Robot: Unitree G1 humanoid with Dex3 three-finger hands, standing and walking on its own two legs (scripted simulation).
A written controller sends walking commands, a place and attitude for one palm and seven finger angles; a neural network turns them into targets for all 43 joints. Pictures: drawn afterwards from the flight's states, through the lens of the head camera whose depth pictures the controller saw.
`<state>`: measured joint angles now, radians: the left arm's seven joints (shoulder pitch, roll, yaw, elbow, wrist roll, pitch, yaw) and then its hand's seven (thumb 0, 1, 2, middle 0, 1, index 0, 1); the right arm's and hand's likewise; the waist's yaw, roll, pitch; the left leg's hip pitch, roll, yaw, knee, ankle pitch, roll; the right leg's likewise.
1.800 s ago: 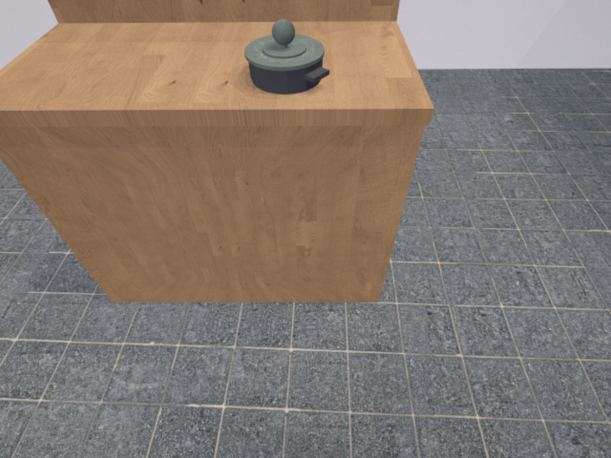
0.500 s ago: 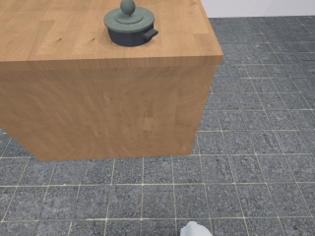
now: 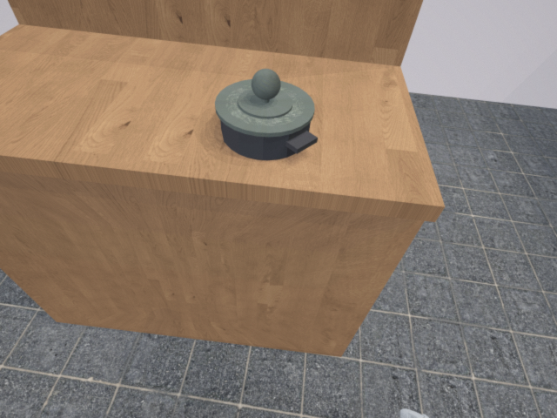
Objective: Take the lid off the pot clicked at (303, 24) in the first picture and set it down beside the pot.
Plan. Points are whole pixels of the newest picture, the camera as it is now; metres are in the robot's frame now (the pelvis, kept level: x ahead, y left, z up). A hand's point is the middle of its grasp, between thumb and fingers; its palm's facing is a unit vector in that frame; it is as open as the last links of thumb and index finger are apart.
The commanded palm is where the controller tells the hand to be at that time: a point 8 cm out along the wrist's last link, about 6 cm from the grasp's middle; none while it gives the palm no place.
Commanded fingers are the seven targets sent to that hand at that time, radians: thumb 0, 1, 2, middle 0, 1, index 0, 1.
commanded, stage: take the last steps up to it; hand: left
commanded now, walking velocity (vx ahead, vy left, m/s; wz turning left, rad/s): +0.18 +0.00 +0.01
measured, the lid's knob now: (266, 84) +0.60 +0.10 +0.18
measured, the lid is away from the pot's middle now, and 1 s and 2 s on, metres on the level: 0.00 0.00 0.00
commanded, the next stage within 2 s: come to a stop and stand still in 0.08 s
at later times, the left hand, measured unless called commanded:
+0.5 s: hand (192, 398) +0.18 +0.16 -0.16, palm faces +0.02 -0.97 -0.23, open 7.3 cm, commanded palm none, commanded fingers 0.00 0.90 0.90 -0.20 -0.30 -0.20 -0.30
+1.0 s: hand out of the picture +0.08 +0.25 -0.17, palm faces -0.01 -0.95 -0.30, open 7.4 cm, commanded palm none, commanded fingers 0.00 0.90 0.90 -0.20 -0.30 -0.20 -0.30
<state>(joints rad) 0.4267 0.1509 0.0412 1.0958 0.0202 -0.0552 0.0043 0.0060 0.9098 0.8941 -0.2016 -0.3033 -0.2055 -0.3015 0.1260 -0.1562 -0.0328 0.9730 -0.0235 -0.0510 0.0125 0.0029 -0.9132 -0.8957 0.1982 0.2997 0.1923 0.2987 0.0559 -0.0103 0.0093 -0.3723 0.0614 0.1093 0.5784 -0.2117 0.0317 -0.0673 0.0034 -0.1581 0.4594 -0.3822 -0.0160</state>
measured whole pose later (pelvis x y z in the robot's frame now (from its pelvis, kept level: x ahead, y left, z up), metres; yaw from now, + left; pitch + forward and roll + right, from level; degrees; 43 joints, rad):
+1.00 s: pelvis +0.08 +0.04 -0.01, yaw -4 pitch -3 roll +0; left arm 0.40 0.22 0.03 0.98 0.04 0.06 0.01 0.01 0.91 0.89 -0.20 -0.30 -0.20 -0.30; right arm 0.23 -0.22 -0.02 0.89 -0.03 0.04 -0.02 0.01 -0.91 -0.89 0.20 0.30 0.20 0.30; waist 0.03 0.06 -0.03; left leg -0.23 0.00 0.09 0.69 -0.42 0.04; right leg -0.36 -0.03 0.00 0.69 -0.30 0.00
